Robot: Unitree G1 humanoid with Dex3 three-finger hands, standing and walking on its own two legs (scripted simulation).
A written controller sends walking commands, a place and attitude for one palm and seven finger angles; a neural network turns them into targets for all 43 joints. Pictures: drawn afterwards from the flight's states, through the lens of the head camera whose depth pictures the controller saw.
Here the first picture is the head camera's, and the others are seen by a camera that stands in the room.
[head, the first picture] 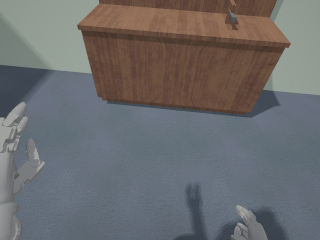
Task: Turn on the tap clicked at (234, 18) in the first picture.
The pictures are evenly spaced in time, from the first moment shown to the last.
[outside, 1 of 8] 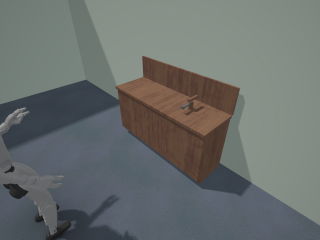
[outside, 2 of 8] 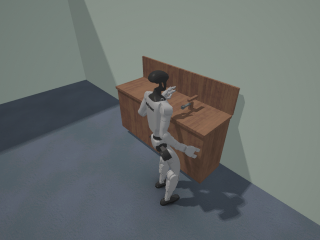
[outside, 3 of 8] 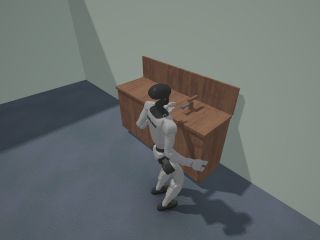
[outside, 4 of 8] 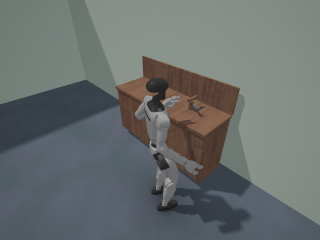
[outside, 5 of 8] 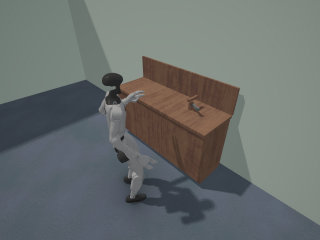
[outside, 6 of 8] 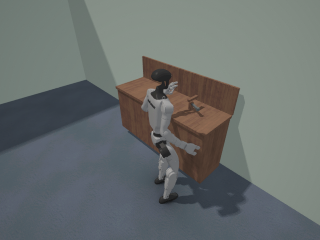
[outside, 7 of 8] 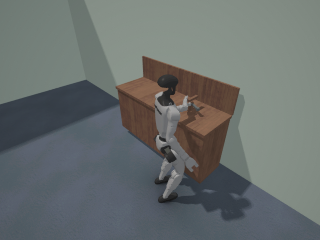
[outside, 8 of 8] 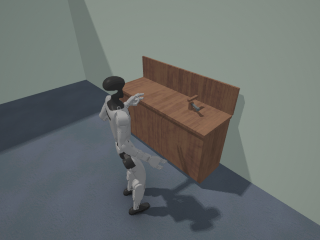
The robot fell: no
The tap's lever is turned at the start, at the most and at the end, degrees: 0 68 68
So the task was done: yes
